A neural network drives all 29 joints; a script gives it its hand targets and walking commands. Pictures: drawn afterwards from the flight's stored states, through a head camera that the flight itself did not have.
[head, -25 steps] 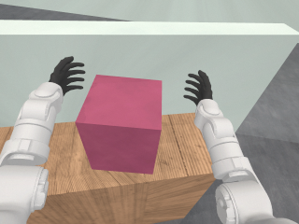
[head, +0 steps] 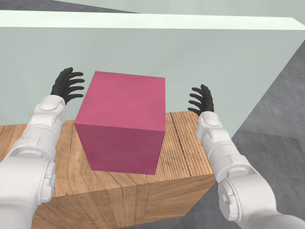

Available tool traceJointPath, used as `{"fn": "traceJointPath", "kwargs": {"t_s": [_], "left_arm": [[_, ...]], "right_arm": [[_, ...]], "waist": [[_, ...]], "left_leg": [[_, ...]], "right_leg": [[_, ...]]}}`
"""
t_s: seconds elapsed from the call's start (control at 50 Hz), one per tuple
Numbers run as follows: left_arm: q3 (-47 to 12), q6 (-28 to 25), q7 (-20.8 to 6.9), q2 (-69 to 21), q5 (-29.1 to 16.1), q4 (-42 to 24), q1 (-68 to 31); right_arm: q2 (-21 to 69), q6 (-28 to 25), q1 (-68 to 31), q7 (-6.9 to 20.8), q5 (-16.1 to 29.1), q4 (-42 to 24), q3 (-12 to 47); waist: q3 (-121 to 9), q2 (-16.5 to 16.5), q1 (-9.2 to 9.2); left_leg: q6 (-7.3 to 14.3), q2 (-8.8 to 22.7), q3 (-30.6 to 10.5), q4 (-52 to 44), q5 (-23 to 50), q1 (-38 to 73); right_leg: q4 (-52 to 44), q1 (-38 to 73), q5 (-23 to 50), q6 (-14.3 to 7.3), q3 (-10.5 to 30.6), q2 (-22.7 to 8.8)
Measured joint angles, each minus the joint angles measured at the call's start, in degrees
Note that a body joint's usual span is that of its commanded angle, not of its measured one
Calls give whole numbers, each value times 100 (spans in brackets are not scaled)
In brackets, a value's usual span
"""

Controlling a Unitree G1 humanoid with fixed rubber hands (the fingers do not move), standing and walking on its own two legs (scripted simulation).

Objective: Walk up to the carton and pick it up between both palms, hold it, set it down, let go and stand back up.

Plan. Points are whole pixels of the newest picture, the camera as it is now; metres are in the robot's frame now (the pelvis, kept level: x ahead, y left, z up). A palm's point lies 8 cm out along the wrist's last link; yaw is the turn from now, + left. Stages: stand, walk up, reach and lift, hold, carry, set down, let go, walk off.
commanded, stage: reach and lift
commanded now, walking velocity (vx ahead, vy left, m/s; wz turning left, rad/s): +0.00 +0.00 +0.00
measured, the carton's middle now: (126, 125) +0.43 +0.03 +0.00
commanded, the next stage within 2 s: none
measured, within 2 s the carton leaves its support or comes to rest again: neither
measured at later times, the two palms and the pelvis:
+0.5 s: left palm (65, 113) +0.45 +0.21 +0.05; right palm (194, 124) +0.39 -0.17 +0.04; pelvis +0.00 +0.02 -0.01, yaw -1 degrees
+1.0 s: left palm (84, 113) +0.45 +0.16 +0.04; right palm (185, 125) +0.40 -0.14 +0.04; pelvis +0.00 +0.02 -0.01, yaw -1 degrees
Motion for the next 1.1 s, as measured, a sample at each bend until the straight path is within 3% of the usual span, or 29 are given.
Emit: {"fn": "traceJointPath", "kwargs": {"t_s": [0.38, 0.8, 0.88, 0.98, 1.1], "left_arm": [[0, -1401, 286, -422, 0, 971, -4], [-1, -1685, 402, -817, 1, 974, -3], [11, -1745, 413, -903, 69, 973, -5], [355, -1851, 393, -1069, 584, 974, -37], [1353, -2002, 324, -1228, 1525, 973, -122]], "right_arm": [[0, -1543, 30, 372, 0, 1337, 1], [0, -2035, 1, 453, -94, 1436, 1], [26, -2035, -7, 452, -347, 1381, -96], [334, -2105, -49, 550, -978, 1368, -542], [902, -2307, -6, 439, -2476, 1051, -2151]], "waist": [[-698, 2, 0], [-822, 113, 0], [-820, 119, 0], [-762, 119, 0], [-355, 120, 2]], "left_leg": [[14, 8, 0, 325, 10, -1392], [15, 9, -1, 392, 7, -1758], [23, 9, -1, 392, 7, -1758], [39, 9, -1, 392, 8, -1742], [67, 8, -1, 393, 2, -1463]], "right_leg": [[0, -1238, 170, 92, 0, 2], [1, -1573, 200, 115, 0, 2], [1, -1573, 201, 123, 0, 2], [1, -1557, 208, 132, 0, 3], [1, -1279, 208, 136, 0, 3]]}}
